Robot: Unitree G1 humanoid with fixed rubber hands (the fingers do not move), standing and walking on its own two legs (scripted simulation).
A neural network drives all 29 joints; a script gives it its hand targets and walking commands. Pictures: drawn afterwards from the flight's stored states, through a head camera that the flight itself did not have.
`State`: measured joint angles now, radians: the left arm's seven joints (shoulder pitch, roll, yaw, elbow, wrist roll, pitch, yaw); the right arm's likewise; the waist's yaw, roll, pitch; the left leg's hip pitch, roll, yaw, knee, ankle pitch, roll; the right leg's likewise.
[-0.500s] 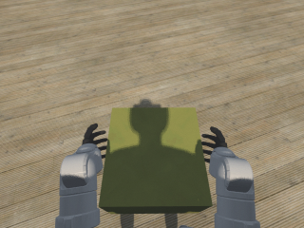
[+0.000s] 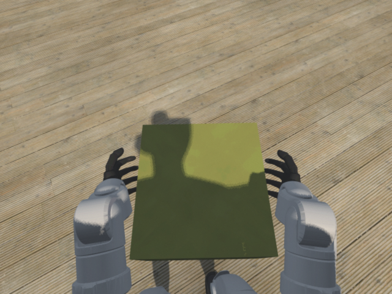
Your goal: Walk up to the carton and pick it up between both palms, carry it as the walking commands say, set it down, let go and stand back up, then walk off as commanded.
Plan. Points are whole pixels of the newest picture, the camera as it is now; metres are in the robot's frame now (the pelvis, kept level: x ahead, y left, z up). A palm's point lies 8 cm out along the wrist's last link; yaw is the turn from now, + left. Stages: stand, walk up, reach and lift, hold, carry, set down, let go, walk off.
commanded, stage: carry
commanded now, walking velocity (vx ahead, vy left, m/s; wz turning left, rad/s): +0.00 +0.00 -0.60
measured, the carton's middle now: (201, 192) +0.32 -0.01 -0.02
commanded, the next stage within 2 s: none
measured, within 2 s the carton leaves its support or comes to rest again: neither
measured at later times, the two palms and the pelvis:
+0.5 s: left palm (199, 201) +0.27 +0.00 +0.05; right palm (389, 278) +0.15 -0.30 +0.03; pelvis -0.05 -0.04 -0.02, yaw -20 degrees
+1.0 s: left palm (184, 210) +0.25 +0.02 +0.07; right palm out of the picture +0.11 -0.26 +0.08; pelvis -0.08 +0.00 +0.00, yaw -25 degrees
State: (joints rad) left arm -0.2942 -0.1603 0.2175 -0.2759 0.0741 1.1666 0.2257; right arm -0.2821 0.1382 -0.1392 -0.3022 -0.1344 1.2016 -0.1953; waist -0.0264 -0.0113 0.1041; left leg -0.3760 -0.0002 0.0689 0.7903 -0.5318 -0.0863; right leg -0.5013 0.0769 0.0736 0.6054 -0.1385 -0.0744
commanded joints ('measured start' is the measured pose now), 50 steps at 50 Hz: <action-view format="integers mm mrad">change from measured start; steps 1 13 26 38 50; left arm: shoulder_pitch -501 -498 -492 -443 -554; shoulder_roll -889 -928 -942 -898 -943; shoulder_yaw -764 -821 -714 -743 -809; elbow -202 -52 -76 -130 -54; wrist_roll -426 -436 -419 -388 -432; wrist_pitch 38 79 15 40 77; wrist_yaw -426 -421 -437 -410 -420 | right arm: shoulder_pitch -505 -389 -673 -505 -487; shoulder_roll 991 928 970 970 948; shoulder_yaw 703 642 762 698 662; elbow -155 3 -220 -59 6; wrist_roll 478 397 502 481 428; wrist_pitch -22 1 -48 -7 4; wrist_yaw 363 385 371 392 400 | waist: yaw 10 18 31 38 16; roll -157 281 -233 -245 154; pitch -672 -488 -589 -603 -526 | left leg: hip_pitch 633 495 -251 166 388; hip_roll -24 372 44 -48 264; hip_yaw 92 89 -72 -42 -53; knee -488 -204 390 -201 -281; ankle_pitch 185 1030 -40 103 859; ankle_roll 58 152 -39 56 271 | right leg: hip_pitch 98 -162 413 205 -89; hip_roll -74 -94 -220 -292 -127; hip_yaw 233 -123 460 479 -93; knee -318 387 -92 -174 333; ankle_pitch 190 -297 487 201 -351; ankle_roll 249 110 -49 -28 109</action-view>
